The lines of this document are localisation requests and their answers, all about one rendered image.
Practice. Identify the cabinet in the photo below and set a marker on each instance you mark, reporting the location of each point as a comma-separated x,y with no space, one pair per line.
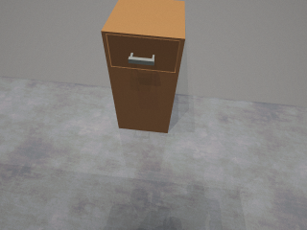
144,98

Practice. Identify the handle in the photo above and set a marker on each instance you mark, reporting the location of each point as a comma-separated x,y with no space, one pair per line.
141,60

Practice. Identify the drawer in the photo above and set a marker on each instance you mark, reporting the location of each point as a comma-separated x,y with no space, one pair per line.
164,50

